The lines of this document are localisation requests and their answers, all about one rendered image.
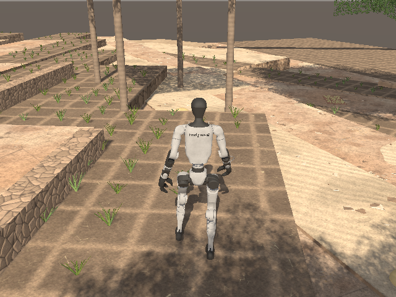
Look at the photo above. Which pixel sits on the right robot shin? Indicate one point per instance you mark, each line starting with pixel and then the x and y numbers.
pixel 211 227

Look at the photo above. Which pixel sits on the left robot forearm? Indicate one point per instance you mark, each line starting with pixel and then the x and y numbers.
pixel 167 167

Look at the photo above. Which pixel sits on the humanoid robot head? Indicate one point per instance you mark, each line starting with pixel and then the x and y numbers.
pixel 198 106

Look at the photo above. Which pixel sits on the robot right upper arm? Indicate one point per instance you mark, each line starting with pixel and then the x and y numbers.
pixel 218 131

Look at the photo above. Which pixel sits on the robot right hand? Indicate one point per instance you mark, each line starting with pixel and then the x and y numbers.
pixel 228 170

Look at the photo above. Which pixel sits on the right robot forearm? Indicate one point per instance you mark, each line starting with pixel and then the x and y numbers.
pixel 226 160

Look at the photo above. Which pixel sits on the robot left upper arm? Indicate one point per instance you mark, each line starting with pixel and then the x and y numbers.
pixel 176 139

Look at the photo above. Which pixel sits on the robot left hand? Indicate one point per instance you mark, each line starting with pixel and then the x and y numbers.
pixel 162 184

